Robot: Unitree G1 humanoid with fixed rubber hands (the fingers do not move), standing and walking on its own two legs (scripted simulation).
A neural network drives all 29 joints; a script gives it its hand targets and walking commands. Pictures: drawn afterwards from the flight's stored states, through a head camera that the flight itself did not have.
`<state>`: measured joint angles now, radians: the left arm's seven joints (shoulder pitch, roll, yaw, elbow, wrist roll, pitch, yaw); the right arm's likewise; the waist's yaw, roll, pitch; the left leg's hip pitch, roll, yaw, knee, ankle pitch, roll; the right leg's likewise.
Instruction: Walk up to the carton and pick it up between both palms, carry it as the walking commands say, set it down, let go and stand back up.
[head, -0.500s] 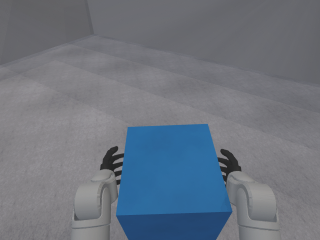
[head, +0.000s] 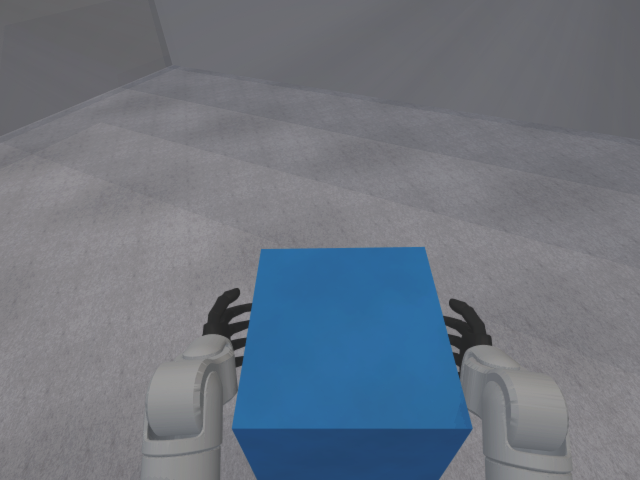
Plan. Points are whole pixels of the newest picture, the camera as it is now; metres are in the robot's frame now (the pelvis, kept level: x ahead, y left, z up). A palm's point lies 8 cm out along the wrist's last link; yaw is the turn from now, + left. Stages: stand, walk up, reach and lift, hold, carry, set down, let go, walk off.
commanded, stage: carry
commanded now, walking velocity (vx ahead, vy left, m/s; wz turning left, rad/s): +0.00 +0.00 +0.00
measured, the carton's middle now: (343, 377) +0.25 +0.00 +0.03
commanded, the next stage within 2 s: none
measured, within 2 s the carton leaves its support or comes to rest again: neither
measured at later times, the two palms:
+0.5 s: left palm out of the picture +0.12 +0.13 +0.06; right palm (506, 477) +0.13 -0.16 +0.04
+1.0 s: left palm out of the picture +0.06 +0.12 +0.10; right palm out of the picture +0.05 -0.17 +0.09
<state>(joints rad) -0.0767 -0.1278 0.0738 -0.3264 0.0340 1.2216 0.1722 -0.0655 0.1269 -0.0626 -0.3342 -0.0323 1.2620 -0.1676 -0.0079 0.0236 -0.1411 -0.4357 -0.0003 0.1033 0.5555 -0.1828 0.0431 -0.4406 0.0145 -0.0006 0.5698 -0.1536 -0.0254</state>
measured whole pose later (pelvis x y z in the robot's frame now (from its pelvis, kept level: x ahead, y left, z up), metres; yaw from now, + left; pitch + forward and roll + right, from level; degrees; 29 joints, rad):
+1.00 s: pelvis -0.18 -0.03 +0.00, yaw -1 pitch +2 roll +1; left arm -0.04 -0.13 0.05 -0.41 0.03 1.21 0.18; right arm -0.02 0.13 -0.04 -0.39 -0.02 1.22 -0.16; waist -0.01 -0.02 -0.16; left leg -0.38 -0.02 0.05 0.61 -0.26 0.03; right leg -0.45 0.06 -0.07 0.54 -0.12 -0.10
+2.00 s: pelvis -0.30 -0.06 +0.00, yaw -3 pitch +3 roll -2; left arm 0.00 -0.13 0.05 -0.47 0.00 1.17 0.18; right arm 0.01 0.13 -0.02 -0.46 -0.01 1.19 -0.18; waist 0.04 0.04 -0.13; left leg -0.43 0.04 0.03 0.72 -0.35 -0.03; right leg -0.37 0.10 -0.05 0.63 -0.31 -0.08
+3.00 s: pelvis -0.39 -0.04 +0.00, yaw -7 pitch +2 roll +2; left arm -0.02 -0.13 0.07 -0.48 0.00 1.22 0.18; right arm -0.01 0.13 -0.02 -0.45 -0.02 1.23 -0.18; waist 0.02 -0.01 -0.10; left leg -0.46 0.00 0.14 0.55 -0.14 0.05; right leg -0.51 0.04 0.02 0.62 -0.19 -0.05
